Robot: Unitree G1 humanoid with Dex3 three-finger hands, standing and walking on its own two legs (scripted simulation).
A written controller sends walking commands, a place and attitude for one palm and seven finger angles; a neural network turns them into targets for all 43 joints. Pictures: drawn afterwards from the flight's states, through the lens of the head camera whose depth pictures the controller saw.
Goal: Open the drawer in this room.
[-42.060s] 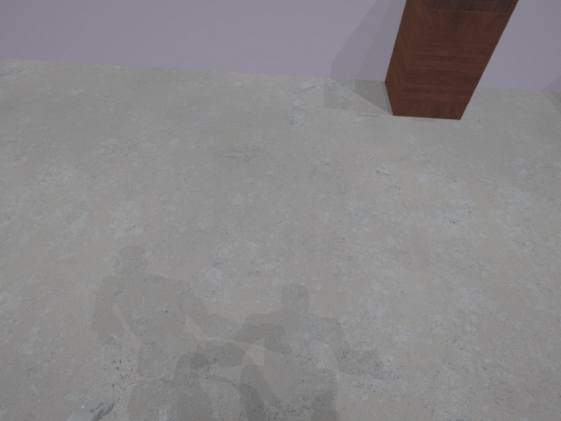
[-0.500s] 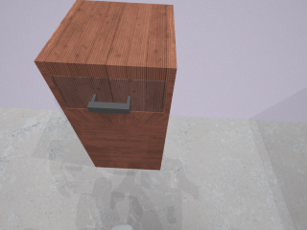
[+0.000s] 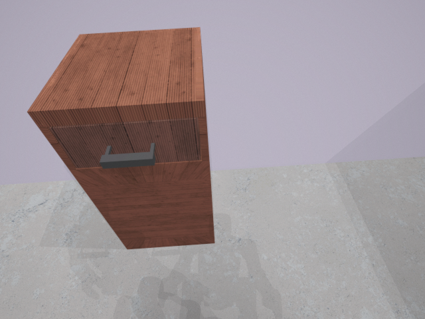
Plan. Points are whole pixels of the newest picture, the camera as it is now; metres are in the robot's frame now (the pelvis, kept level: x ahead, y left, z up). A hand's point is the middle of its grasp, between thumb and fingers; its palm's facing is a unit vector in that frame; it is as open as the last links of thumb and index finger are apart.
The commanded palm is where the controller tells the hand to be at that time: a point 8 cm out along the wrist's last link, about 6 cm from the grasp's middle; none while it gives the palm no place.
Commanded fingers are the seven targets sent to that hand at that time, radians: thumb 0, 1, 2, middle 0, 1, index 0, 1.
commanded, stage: come to a stop and stand still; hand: left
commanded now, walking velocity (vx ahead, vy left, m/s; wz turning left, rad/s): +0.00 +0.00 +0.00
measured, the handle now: (129, 153) +0.54 +0.26 -0.05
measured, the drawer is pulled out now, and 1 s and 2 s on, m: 0.00 0.00 0.00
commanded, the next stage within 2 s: look again from close up in 1.10 s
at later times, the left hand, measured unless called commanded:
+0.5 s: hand out of the picture +0.00 +0.12 -0.17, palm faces +0.06 -0.99 -0.16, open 7.3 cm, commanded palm none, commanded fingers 0.00 0.90 0.90 -0.20 -0.30 -0.20 -0.30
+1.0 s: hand out of the picture +0.08 +0.17 -0.18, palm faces +0.05 -0.98 -0.21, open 7.4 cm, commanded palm none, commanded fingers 0.00 0.90 0.90 -0.20 -0.30 -0.20 -0.30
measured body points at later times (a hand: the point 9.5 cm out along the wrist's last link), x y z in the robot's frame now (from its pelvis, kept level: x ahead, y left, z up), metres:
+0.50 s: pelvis +0.03 -0.03 +0.00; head +0.06 -0.03 +0.45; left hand +0.00 +0.18 -0.16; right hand +0.00 -0.24 -0.16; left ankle +0.04 +0.14 -0.74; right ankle -0.04 -0.12 -0.74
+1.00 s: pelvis +0.08 -0.01 +0.00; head +0.10 -0.02 +0.45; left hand +0.07 +0.22 -0.16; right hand +0.10 -0.24 -0.16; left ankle +0.04 +0.14 -0.74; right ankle -0.04 -0.12 -0.74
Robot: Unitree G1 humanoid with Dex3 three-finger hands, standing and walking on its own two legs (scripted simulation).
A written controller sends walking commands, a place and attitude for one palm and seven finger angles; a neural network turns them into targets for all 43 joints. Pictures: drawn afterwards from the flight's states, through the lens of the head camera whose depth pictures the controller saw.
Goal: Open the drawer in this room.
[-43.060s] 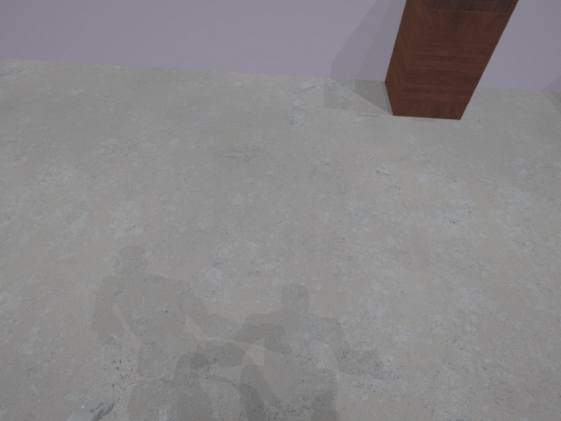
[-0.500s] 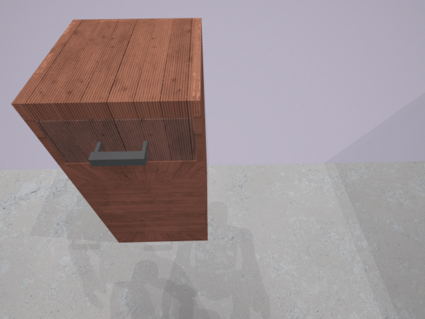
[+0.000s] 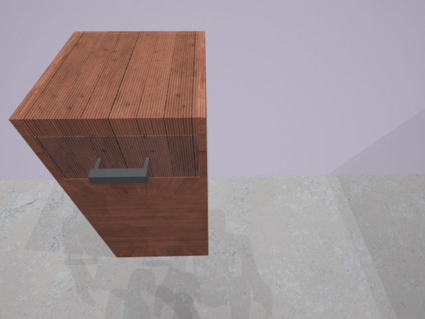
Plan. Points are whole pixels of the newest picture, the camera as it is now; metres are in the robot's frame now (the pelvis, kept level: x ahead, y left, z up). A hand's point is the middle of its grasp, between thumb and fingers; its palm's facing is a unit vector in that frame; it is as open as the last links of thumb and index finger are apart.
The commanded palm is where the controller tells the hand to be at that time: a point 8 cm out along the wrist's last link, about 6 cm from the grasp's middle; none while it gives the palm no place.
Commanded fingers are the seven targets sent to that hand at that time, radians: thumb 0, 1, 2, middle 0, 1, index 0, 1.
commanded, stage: come to a stop and stand still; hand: left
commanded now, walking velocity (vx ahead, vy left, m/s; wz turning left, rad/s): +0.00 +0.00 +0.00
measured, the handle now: (121, 168) +0.46 +0.27 -0.05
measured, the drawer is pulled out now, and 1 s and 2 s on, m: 0.00 0.00 0.00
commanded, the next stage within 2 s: look again from close up in 0.10 s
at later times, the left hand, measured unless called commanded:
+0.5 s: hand out of the picture +0.01 +0.21 -0.18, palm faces +0.01 -0.97 -0.23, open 7.4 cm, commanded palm none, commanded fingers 0.00 0.90 0.90 -0.20 -0.30 -0.20 -0.30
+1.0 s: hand (92, 297) +0.16 +0.24 -0.05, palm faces -0.04 -0.59 -0.81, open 7.7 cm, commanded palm +0.09 +0.26 -0.04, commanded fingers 0.00 0.62 0.78 -0.22 -0.48 -0.22 -0.48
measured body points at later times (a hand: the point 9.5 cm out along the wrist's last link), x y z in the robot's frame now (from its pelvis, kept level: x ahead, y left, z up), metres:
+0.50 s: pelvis -0.03 +0.02 -0.01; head -0.02 +0.02 +0.44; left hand +0.01 +0.26 -0.16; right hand -0.01 -0.21 -0.17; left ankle -0.02 +0.14 -0.74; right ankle -0.05 -0.10 -0.74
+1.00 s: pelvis -0.03 +0.02 -0.02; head -0.02 -0.01 +0.43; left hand +0.16 +0.26 +0.00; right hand +0.09 -0.23 -0.14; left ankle -0.02 +0.14 -0.74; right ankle -0.05 -0.10 -0.74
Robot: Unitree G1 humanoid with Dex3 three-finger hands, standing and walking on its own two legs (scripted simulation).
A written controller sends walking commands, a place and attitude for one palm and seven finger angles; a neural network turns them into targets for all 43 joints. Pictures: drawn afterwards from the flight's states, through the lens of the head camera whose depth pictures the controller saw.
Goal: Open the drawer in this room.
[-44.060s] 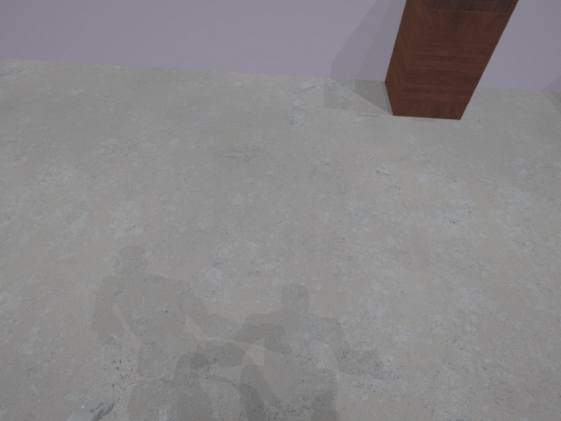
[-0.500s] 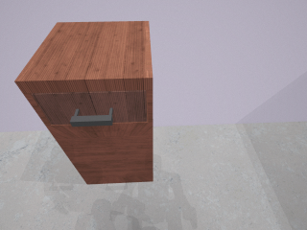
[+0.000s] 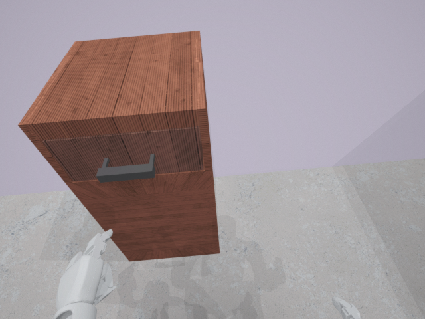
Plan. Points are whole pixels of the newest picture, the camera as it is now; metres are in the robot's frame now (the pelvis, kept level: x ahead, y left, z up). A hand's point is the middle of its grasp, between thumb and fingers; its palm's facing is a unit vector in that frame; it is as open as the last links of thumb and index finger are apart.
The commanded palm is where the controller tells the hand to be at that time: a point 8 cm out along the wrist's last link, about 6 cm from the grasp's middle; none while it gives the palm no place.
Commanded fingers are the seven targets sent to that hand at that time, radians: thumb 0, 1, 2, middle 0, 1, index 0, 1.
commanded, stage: raise the hand with hooked fingers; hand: left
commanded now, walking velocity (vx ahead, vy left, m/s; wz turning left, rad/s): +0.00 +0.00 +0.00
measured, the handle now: (128, 166) +0.49 +0.25 -0.03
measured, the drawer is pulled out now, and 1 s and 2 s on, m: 0.00 0.00 0.00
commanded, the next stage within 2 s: move the hooked fingers above the handle in 1.68 s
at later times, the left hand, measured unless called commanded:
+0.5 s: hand (101, 257) +0.23 +0.22 +0.01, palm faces +0.15 -0.02 -0.99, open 10.3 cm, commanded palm +0.19 +0.22 +0.04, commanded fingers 0.00 0.04 0.53 -0.26 -0.86 -0.26 -0.86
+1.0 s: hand (96, 218) +0.29 +0.23 +0.05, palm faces +0.12 -0.08 -0.99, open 13.1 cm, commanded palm +0.26 +0.23 +0.11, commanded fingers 0.00 -0.50 0.30 -0.30 -1.20 -0.30 -1.20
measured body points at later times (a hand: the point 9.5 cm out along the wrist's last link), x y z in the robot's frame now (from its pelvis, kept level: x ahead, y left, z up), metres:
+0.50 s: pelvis +0.00 -0.04 -0.04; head +0.04 -0.08 +0.41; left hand +0.22 +0.22 +0.06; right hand +0.24 -0.22 -0.14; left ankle +0.01 +0.12 -0.72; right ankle -0.02 -0.13 -0.72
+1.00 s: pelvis +0.01 +0.00 +0.00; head +0.02 -0.04 +0.45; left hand +0.28 +0.24 +0.11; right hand +0.20 -0.25 -0.11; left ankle +0.01 +0.13 -0.72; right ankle -0.02 -0.13 -0.72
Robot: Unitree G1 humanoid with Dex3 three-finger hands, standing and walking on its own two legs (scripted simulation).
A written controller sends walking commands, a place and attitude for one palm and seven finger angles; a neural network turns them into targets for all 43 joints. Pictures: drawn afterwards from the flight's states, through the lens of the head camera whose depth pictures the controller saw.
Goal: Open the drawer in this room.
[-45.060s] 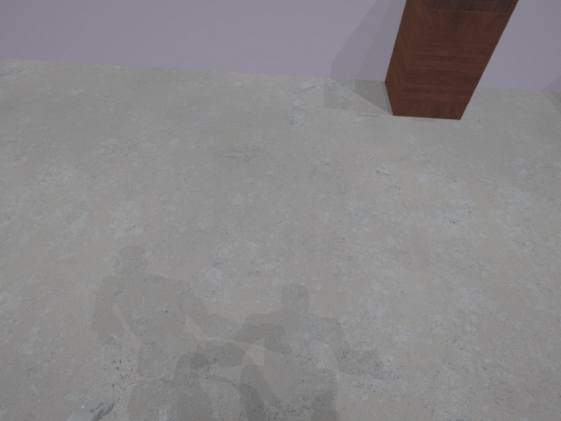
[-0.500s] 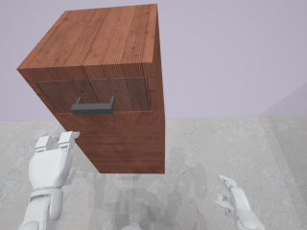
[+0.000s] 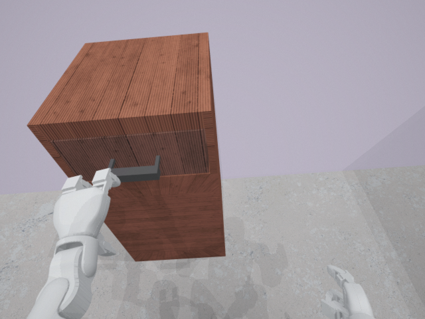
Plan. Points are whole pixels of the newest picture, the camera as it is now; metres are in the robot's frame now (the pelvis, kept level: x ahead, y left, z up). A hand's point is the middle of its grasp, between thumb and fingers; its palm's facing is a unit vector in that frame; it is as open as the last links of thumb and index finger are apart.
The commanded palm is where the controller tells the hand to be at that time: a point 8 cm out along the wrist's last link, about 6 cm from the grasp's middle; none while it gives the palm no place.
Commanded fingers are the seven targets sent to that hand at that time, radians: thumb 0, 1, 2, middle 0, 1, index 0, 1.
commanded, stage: raise the hand with hooked fingers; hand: left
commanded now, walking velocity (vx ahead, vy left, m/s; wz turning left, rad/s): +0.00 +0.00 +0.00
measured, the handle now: (133, 167) +0.47 +0.27 -0.03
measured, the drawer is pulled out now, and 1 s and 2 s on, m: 0.00 0.00 0.00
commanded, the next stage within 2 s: move the hooked fingers above the handle in 0.68 s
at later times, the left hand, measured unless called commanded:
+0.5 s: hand (97, 201) +0.30 +0.25 +0.08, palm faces -0.01 -0.11 -0.99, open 13.8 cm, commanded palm +0.28 +0.25 +0.15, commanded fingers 0.00 -0.50 0.30 -0.30 -1.20 -0.30 -1.20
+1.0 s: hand (107, 199) +0.31 +0.24 +0.07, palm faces -0.03 -0.08 -1.00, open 13.8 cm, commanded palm +0.30 +0.25 +0.14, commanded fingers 0.00 -0.50 0.30 -0.30 -1.20 -0.30 -1.20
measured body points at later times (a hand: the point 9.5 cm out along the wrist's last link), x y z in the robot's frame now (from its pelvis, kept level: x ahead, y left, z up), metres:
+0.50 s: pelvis +0.00 +0.01 +0.02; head +0.02 -0.02 +0.46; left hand +0.29 +0.25 +0.14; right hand +0.18 -0.21 -0.10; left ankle +0.00 +0.13 -0.72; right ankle -0.03 -0.12 -0.72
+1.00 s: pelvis +0.00 -0.01 +0.01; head +0.02 -0.04 +0.46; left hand +0.31 +0.24 +0.13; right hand +0.19 -0.24 -0.09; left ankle +0.00 +0.13 -0.72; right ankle -0.03 -0.12 -0.72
